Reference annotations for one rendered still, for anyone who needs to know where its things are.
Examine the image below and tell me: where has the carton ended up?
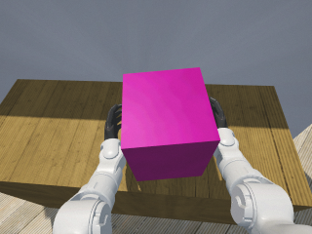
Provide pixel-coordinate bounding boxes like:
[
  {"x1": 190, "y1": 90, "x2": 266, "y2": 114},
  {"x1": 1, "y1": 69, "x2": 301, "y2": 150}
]
[{"x1": 121, "y1": 67, "x2": 220, "y2": 181}]

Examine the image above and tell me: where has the robot right forearm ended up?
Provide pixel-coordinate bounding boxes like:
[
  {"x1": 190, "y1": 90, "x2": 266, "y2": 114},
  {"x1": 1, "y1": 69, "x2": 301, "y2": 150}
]
[{"x1": 213, "y1": 128, "x2": 294, "y2": 220}]

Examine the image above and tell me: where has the robot left forearm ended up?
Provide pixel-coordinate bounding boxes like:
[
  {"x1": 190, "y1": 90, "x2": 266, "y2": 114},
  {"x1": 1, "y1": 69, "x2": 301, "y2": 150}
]
[{"x1": 53, "y1": 138, "x2": 127, "y2": 234}]

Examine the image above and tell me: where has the robot left upper arm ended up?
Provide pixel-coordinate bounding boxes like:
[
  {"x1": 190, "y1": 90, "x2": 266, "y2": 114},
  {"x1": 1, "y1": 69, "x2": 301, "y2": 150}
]
[{"x1": 53, "y1": 199, "x2": 112, "y2": 234}]

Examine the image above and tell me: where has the pedestal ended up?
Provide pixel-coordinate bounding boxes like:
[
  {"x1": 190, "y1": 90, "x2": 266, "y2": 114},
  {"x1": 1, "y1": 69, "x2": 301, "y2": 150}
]
[{"x1": 0, "y1": 79, "x2": 312, "y2": 225}]

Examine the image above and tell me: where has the robot left hand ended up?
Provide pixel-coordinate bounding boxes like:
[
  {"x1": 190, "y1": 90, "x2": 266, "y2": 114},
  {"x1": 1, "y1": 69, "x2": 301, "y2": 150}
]
[{"x1": 104, "y1": 103, "x2": 122, "y2": 140}]

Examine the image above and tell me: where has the robot right hand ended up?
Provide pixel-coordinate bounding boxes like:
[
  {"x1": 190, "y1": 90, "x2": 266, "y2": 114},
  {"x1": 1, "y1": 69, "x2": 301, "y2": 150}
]
[{"x1": 209, "y1": 97, "x2": 228, "y2": 129}]

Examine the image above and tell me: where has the robot right upper arm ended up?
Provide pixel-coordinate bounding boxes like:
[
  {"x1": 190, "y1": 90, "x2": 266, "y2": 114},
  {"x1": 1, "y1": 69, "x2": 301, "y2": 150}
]
[{"x1": 230, "y1": 182, "x2": 312, "y2": 234}]

